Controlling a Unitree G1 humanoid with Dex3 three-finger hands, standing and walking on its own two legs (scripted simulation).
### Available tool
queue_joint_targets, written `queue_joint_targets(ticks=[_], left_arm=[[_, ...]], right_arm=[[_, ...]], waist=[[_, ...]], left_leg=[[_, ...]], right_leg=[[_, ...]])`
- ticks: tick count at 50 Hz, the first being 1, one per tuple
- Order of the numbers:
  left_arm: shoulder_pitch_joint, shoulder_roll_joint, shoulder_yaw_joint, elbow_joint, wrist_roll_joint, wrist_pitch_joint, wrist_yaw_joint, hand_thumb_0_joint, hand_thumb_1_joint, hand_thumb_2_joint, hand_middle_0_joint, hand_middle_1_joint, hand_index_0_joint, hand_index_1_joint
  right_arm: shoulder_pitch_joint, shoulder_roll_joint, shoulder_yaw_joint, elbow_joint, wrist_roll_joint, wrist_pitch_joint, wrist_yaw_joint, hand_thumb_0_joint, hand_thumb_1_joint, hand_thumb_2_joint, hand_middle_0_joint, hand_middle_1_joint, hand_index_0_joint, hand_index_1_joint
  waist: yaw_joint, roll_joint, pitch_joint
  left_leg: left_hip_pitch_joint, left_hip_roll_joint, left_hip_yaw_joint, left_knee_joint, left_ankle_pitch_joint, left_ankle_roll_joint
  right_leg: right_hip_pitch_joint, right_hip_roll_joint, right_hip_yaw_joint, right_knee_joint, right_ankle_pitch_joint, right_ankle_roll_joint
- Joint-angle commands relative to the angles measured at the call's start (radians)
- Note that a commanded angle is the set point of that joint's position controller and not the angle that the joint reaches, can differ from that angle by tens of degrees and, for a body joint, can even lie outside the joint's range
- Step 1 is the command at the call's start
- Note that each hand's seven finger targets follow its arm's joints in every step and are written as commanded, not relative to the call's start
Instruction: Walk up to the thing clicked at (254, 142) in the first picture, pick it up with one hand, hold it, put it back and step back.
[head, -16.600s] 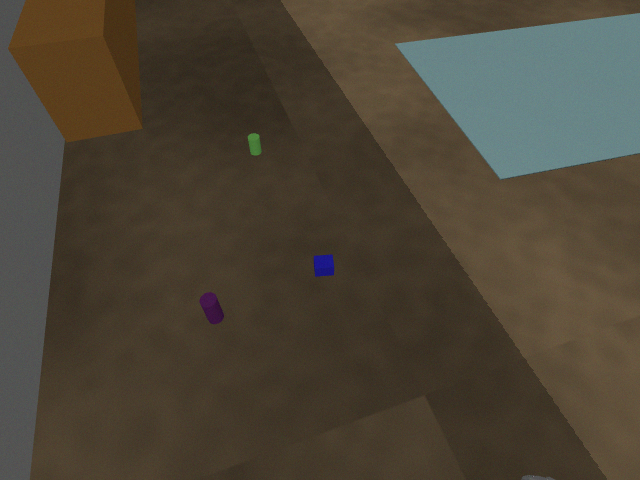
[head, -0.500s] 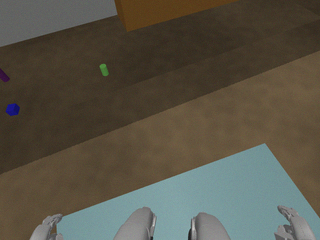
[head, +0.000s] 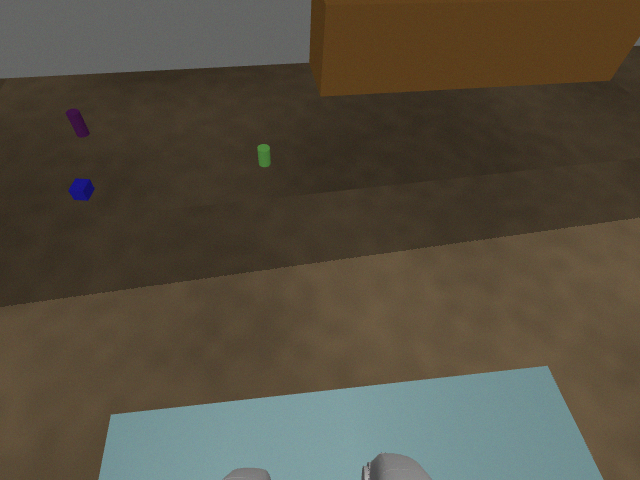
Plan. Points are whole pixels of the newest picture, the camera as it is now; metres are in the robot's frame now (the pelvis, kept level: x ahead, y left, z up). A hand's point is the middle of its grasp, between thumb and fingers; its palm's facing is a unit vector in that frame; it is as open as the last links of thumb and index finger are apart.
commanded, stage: walk up
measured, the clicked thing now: (264, 155) +1.49 +0.22 -0.71
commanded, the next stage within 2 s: stand in 0.68 s
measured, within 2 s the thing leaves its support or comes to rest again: neither
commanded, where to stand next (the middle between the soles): +0.07 -0.02 m, yaw +1 degrees
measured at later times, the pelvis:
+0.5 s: pelvis +0.01 +0.00 +0.01, yaw +5 degrees
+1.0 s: pelvis +0.02 -0.02 +0.03, yaw +4 degrees
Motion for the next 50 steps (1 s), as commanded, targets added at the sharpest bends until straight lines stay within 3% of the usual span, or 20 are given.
queue_joint_targets(ticks=[1,2,3,4,5,6,7,8,9,11,12,13,15,17,20,26,33,34,46,50], left_arm=[[0.021,0.174,0.05,-0.029,0.002,-0.048,0.018,0.0,0.9,0.9,-0.2,-0.3,-0.2,-0.3],[0.029,0.183,0.051,-0.018,0.008,-0.056,0.022,0.0,0.9,0.9,-0.2,-0.3,-0.2,-0.3],[0.014,0.219,0.054,-0.02,0.019,-0.063,0.026,0.0,0.9,0.9,-0.2,-0.3,-0.2,-0.3],[-0.011,0.266,0.059,-0.029,0.022,-0.07,0.03,0.0,0.9,0.9,-0.2,-0.3,-0.2,-0.3],[-0.088,0.304,0.061,-0.04,0.022,-0.067,0.024,0.0,0.9,0.9,-0.2,-0.3,-0.2,-0.3],[-0.15,0.293,0.058,-0.051,0.021,-0.065,0.022,0.0,0.9,0.9,-0.2,-0.3,-0.2,-0.3],[-0.177,0.25,0.043,-0.051,0.016,-0.061,0.019,0.0,0.9,0.9,-0.2,-0.3,-0.2,-0.3],[-0.167,0.21,0.025,-0.044,0.008,-0.06,0.019,0.0,0.9,0.9,-0.2,-0.3,-0.2,-0.3],[-0.157,0.181,0.015,-0.03,0.002,-0.061,0.02,0.0,0.9,0.9,-0.2,-0.3,-0.2,-0.3],[-0.122,0.171,0.01,0.007,-0.003,-0.058,0.017,0.0,0.9,0.9,-0.2,-0.3,-0.2,-0.3],[-0.123,0.179,0.013,0.02,-0.004,-0.057,0.016,0.0,0.9,0.9,-0.2,-0.3,-0.2,-0.3],[-0.127,0.183,0.012,0.027,-0.002,-0.063,0.017,0.0,0.9,0.9,-0.2,-0.3,-0.2,-0.3],[-0.164,0.193,0.01,0.034,0.001,-0.072,0.02,0.0,0.9,0.9,-0.2,-0.3,-0.2,-0.3],[-0.187,0.195,0.007,0.044,-0.007,-0.074,0.023,0.0,0.9,0.9,-0.2,-0.3,-0.2,-0.3],[-0.189,0.182,0.004,0.065,-0.011,-0.068,0.026,0.0,0.9,0.9,-0.2,-0.3,-0.2,-0.3],[-0.236,0.169,-0.002,0.096,-0.012,-0.049,0.02,0.0,0.9,0.9,-0.2,-0.3,-0.2,-0.3],[-0.263,0.168,-0.004,0.138,-0.013,-0.051,0.016,0.0,0.9,0.9,-0.2,-0.3,-0.2,-0.3],[-0.244,0.152,-0.011,0.159,-0.011,-0.049,0.018,0.0,0.9,0.9,-0.2,-0.3,-0.2,-0.3],[-0.249,0.166,-0.013,0.211,-0.002,-0.067,0.03,0.0,0.9,0.9,-0.2,-0.3,-0.2,-0.3],[-0.254,0.161,-0.014,0.218,-0.003,-0.067,0.033,0.0,0.9,0.9,-0.2,-0.3,-0.2,-0.3]], right_arm=[[-0.116,-0.256,-0.062,-0.078,0.013,-0.012,-0.013,0.0,-0.9,-0.9,0.2,0.3,0.2,0.3],[-0.118,-0.229,-0.051,-0.077,0.02,-0.004,-0.012,0.0,-0.9,-0.9,0.2,0.3,0.2,0.3],[-0.104,-0.192,-0.04,-0.079,0.027,-0.002,-0.011,0.0,-0.9,-0.9,0.2,0.3,0.2,0.3],[-0.081,-0.166,-0.035,-0.07,0.03,0.002,-0.011,0.0,-0.9,-0.9,0.2,0.3,0.2,0.3],[-0.07,-0.201,-0.052,-0.042,0.024,0.008,-0.018,0.0,-0.9,-0.9,0.2,0.3,0.2,0.3],[-0.022,-0.219,-0.062,-0.007,0.021,0.007,-0.018,0.0,-0.9,-0.9,0.2,0.3,0.2,0.3],[-0.004,-0.209,-0.057,0.011,0.023,-0.003,-0.013,0.0,-0.9,-0.9,0.2,0.3,0.2,0.3],[-0.017,-0.222,-0.06,0.024,0.023,-0.012,-0.009,0.0,-0.9,-0.9,0.2,0.3,0.2,0.3],[-0.061,-0.222,-0.059,0.018,0.02,-0.02,-0.008,0.0,-0.9,-0.9,0.2,0.3,0.2,0.3],[-0.138,-0.243,-0.055,0.002,0.02,-0.023,-0.009,0.0,-0.9,-0.9,0.2,0.3,0.2,0.3],[-0.143,-0.248,-0.05,0.01,0.019,-0.022,-0.009,0.0,-0.9,-0.9,0.2,0.3,0.2,0.3],[-0.154,-0.231,-0.039,0.021,0.021,-0.02,-0.007,0.0,-0.9,-0.9,0.2,0.3,0.2,0.3],[-0.149,-0.203,-0.029,0.048,0.026,-0.016,-0.005,0.0,-0.9,-0.9,0.2,0.3,0.2,0.3],[-0.135,-0.209,-0.026,0.077,0.024,-0.016,-0.006,0.0,-0.9,-0.9,0.2,0.3,0.2,0.3],[-0.174,-0.212,-0.023,0.091,0.026,-0.016,-0.007,0.0,-0.9,-0.9,0.2,0.3,0.2,0.3],[-0.218,-0.225,-0.017,0.124,0.018,-0.014,-0.01,0.0,-0.9,-0.9,0.2,0.3,0.2,0.3],[-0.254,-0.208,-0.005,0.155,0.016,-0.01,-0.005,0.0,-0.9,-0.9,0.2,0.3,0.2,0.3],[-0.277,-0.188,-0.01,0.157,0.012,-0.006,0.001,0.0,-0.9,-0.9,0.2,0.3,0.2,0.3],[-0.286,-0.177,-0.019,0.183,0.019,0.009,0.009,0.0,-0.9,-0.9,0.2,0.3,0.2,0.3],[-0.285,-0.173,-0.018,0.192,0.018,0.016,0.009,0.0,-0.9,-0.9,0.2,0.3,0.2,0.3]], waist=[[0.034,0.236,-0.04],[0.044,0.199,-0.039],[0.04,0.103,-0.056],[0.028,-0.022,-0.05],[0.006,-0.081,-0.029],[-0.029,-0.065,-0.007],[-0.055,-0.039,-0.005],[-0.048,0.027,-0.03],[-0.026,0.053,-0.043],[0.011,0.062,-0.08],[0.012,0.037,-0.086],[0.019,0.02,-0.077],[-0.001,0.005,-0.09],[-0.008,0.041,-0.121],[0.008,0.046,-0.156],[0.015,0.096,-0.111],[0.016,0.127,-0.088],[0.021,0.147,-0.084],[0.001,0.078,-0.135],[0.0,0.063,-0.117]], left_leg=[[-0.132,0.155,-0.18,-0.151,0.131,0.138],[-0.152,0.128,-0.158,-0.106,0.108,0.105],[-0.175,0.088,-0.125,-0.027,0.098,0.073],[-0.196,0.004,-0.06,0.077,0.009,0.035],[-0.122,-0.008,-0.004,0.176,-0.21,0.027],[-0.024,0.031,-0.012,0.16,-0.186,0.021],[0.029,0.039,-0.01,-0.044,-0.162,0.034],[0.064,0.031,-0.061,-0.097,0.024,0.047],[0.047,0.084,-0.159,-0.141,0.121,0.072],[0.039,0.156,-0.265,-0.198,0.086,0.103],[-0.026,0.151,-0.258,-0.192,0.05,0.109],[-0.061,0.13,-0.209,-0.163,0.114,0.085],[-0.004,0.066,-0.104,-0.118,0.254,0.046],[0.046,0.074,-0.105,-0.121,0.33,0.041],[0.06,0.098,-0.129,-0.143,0.413,0.057],[0.001,0.127,-0.195,-0.264,0.324,0.067],[-0.003,0.109,-0.172,-0.317,0.275,0.039],[0.046,0.136,-0.161,-0.36,0.255,0.02],[0.168,0.142,-0.106,-0.362,0.358,0.01],[0.153,0.14,-0.097,-0.369,0.328,0.008]], right_leg=[[0.201,0.049,-0.038,-0.262,0.13,-0.012],[0.24,0.046,-0.014,-0.325,0.186,-0.016],[0.261,-0.032,0.098,-0.381,0.211,-0.042],[0.217,-0.176,0.307,-0.49,0.095,-0.097],[0.076,-0.294,0.413,-0.547,-0.026,-0.19],[-0.006,-0.314,0.411,-0.531,-0.021,-0.215],[0.001,-0.233,0.273,-0.467,0.041,-0.161],[0.011,-0.146,0.159,-0.404,0.141,-0.091],[0.024,-0.079,0.086,-0.321,0.22,-0.047],[0.066,-0.013,0.026,-0.278,0.174,-0.016],[0.129,-0.013,0.044,-0.318,0.106,-0.016],[0.183,-0.042,0.06,-0.371,0.119,-0.029],[0.196,-0.11,0.101,-0.411,0.245,-0.058],[0.203,-0.113,0.073,-0.377,0.36,-0.061],[0.262,-0.082,0.016,-0.372,0.406,-0.038],[0.306,-0.045,-0.007,-0.384,0.278,-0.014],[0.338,-0.052,-0.007,-0.459,0.24,-0.006],[0.31,-0.042,0.012,-0.489,0.221,-0.002],[0.335,-0.061,0.026,-0.553,0.365,0.002],[0.339,-0.06,0.029,-0.568,0.351,0.005]])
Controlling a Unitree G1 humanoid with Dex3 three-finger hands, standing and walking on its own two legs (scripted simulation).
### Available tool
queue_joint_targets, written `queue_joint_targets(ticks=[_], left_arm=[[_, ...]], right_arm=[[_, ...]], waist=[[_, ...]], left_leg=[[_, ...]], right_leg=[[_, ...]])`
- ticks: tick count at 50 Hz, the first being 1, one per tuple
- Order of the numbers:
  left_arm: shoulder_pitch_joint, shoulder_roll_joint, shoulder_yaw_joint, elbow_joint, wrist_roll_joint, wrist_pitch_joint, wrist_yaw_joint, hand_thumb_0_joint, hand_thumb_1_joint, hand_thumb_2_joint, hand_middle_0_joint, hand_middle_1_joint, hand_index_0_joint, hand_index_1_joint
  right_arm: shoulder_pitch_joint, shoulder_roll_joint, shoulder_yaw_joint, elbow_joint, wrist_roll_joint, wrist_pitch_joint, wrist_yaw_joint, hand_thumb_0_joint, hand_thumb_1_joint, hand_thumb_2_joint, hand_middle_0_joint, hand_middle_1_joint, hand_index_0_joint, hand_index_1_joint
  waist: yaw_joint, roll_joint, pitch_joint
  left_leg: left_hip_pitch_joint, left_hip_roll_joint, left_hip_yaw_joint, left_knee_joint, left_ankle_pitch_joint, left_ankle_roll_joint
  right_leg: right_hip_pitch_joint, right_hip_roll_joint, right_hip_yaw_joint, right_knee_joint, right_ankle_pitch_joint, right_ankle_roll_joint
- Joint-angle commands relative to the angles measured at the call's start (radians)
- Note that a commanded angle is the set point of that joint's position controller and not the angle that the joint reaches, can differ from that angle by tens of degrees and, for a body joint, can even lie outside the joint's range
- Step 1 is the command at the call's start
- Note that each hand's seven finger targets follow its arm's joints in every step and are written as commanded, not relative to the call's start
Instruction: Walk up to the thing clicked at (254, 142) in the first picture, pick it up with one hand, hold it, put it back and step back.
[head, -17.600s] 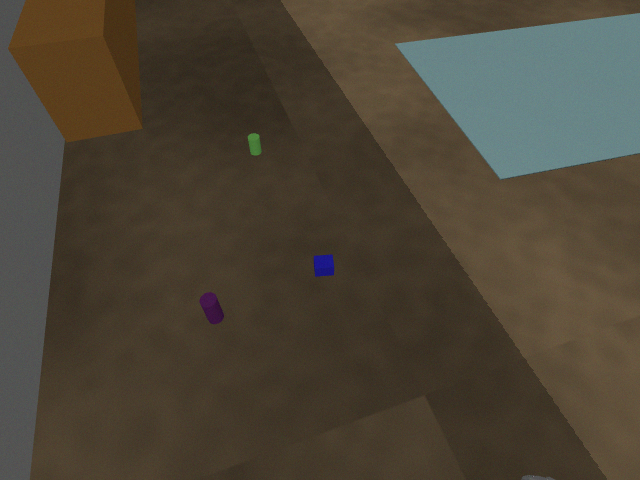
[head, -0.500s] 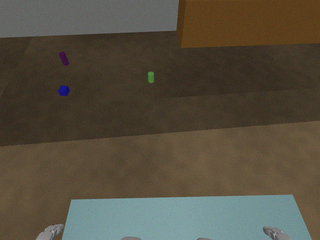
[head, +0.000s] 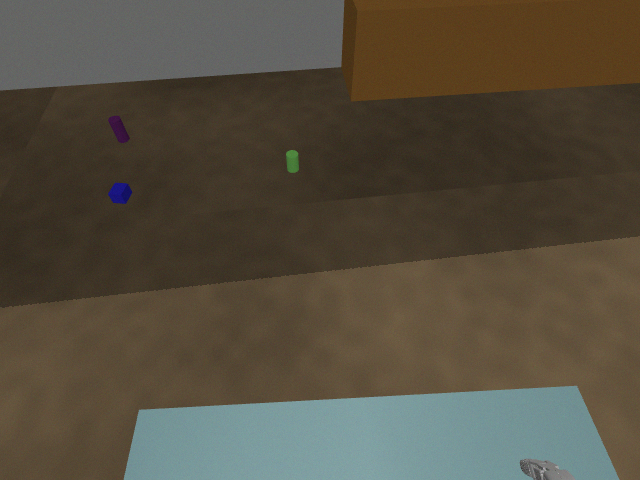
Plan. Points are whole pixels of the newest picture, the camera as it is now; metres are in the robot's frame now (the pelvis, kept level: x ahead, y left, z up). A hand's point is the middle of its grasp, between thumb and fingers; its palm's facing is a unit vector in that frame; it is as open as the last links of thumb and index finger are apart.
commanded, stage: stand
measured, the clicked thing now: (292, 161) +1.49 +0.15 -0.74
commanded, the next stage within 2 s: none
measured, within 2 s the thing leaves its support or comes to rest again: neither
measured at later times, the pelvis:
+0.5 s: pelvis +0.01 -0.01 +0.00, yaw -1 degrees
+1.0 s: pelvis +0.01 -0.02 +0.00, yaw -1 degrees
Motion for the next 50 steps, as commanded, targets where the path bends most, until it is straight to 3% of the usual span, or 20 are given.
queue_joint_targets(ticks=[1,6,13,18,20,25,29,34,39,44,50], left_arm=[[-0.064,0.215,0.039,-0.063,-0.005,-0.028,0.013,0.0,0.9,0.9,-0.2,-0.3,-0.2,-0.3],[-0.067,0.223,0.044,-0.064,-0.002,-0.022,0.014,0.0,0.9,0.9,-0.2,-0.3,-0.2,-0.3],[-0.062,0.223,0.048,-0.071,-0.002,-0.021,0.013,0.0,0.9,0.9,-0.2,-0.3,-0.2,-0.3],[-0.056,0.217,0.051,-0.074,-0.002,-0.022,0.012,0.0,0.9,0.9,-0.2,-0.3,-0.2,-0.3],[-0.058,0.213,0.052,-0.076,-0.003,-0.023,0.012,0.0,0.9,0.9,-0.2,-0.3,-0.2,-0.3],[-0.061,0.21,0.052,-0.074,-0.006,-0.019,0.011,0.0,0.9,0.9,-0.2,-0.3,-0.2,-0.3],[-0.068,0.206,0.051,-0.076,-0.004,-0.017,0.011,0.0,0.9,0.9,-0.2,-0.3,-0.2,-0.3],[-0.062,0.208,0.051,-0.074,-0.005,-0.02,0.011,0.0,0.9,0.9,-0.2,-0.3,-0.2,-0.3],[-0.072,0.208,0.05,-0.075,-0.002,-0.018,0.011,0.0,0.9,0.9,-0.2,-0.3,-0.2,-0.3],[-0.072,0.212,0.05,-0.083,-0.003,-0.021,0.009,0.0,0.9,0.9,-0.2,-0.3,-0.2,-0.3],[-0.065,0.21,0.051,-0.08,-0.004,-0.018,0.008,0.0,0.9,0.9,-0.2,-0.3,-0.2,-0.3]], right_arm=[[-0.055,-0.216,-0.038,-0.05,-0.001,-0.016,-0.014,0.0,-0.9,-0.9,0.2,0.3,0.2,0.3],[-0.045,-0.209,-0.036,-0.044,-0.004,-0.01,-0.012,0.0,-0.9,-0.9,0.2,0.3,0.2,0.3],[-0.03,-0.206,-0.035,-0.043,-0.007,-0.013,-0.012,0.0,-0.9,-0.9,0.2,0.3,0.2,0.3],[-0.03,-0.209,-0.034,-0.044,-0.008,-0.017,-0.014,0.0,-0.9,-0.9,0.2,0.3,0.2,0.3],[-0.021,-0.212,-0.032,-0.045,-0.008,-0.021,-0.016,0.0,-0.9,-0.9,0.2,0.3,0.2,0.3],[-0.023,-0.215,-0.028,-0.041,-0.006,-0.022,-0.02,0.0,-0.9,-0.9,0.2,0.3,0.2,0.3],[-0.015,-0.219,-0.026,-0.037,-0.008,-0.02,-0.021,0.0,-0.9,-0.9,0.2,0.3,0.2,0.3],[-0.011,-0.216,-0.023,-0.039,-0.006,-0.021,-0.021,0.0,-0.9,-0.9,0.2,0.3,0.2,0.3],[-0.005,-0.216,-0.025,-0.041,-0.009,-0.016,-0.018,0.0,-0.9,-0.9,0.2,0.3,0.2,0.3],[-0.009,-0.211,-0.024,-0.046,-0.011,-0.02,-0.017,0.0,-0.9,-0.9,0.2,0.3,0.2,0.3],[-0.007,-0.214,-0.024,-0.045,-0.009,-0.021,-0.018,0.0,-0.9,-0.9,0.2,0.3,0.2,0.3]], waist=[[-0.006,-0.011,-0.108],[-0.006,-0.021,-0.07],[-0.004,-0.01,-0.065],[0.001,0.01,-0.098],[-0.001,0.017,-0.12],[-0.001,0.007,-0.119],[-0.002,0.011,-0.112],[-0.003,0.001,-0.109],[-0.01,-0.005,-0.079],[-0.005,-0.002,-0.101],[-0.004,0.006,-0.09]], left_leg=[[-0.007,0.097,-0.061,-0.056,0.179,0.039],[-0.03,0.089,-0.052,-0.07,0.087,0.034],[-0.034,0.088,-0.042,-0.075,0.077,0.03],[-0.02,0.104,-0.047,-0.075,0.136,0.032],[-0.011,0.111,-0.045,-0.071,0.198,0.031],[0.004,0.113,-0.039,-0.071,0.225,0.026],[-0.005,0.116,-0.037,-0.08,0.202,0.024],[0.007,0.117,-0.032,-0.08,0.221,0.022],[-0.017,0.11,-0.028,-0.087,0.121,0.027],[-0.011,0.117,-0.03,-0.089,0.162,0.027],[-0.012,0.112,-0.03,-0.091,0.148,0.028]], right_leg=[[0.074,-0.096,0.115,-0.082,0.066,-0.03],[0.043,-0.094,0.13,-0.112,-0.065,-0.031],[0.033,-0.09,0.142,-0.119,-0.085,-0.031],[0.069,-0.089,0.132,-0.092,0.01,-0.033],[0.093,-0.089,0.125,-0.07,0.1,-0.036],[0.099,-0.088,0.122,-0.066,0.139,-0.035],[0.097,-0.082,0.117,-0.071,0.105,-0.034],[0.096,-0.083,0.12,-0.075,0.147,-0.031],[0.068,-0.08,0.126,-0.107,0.013,-0.03],[0.089,-0.083,0.128,-0.091,0.071,-0.034],[0.075,-0.078,0.126,-0.091,0.044,-0.035]])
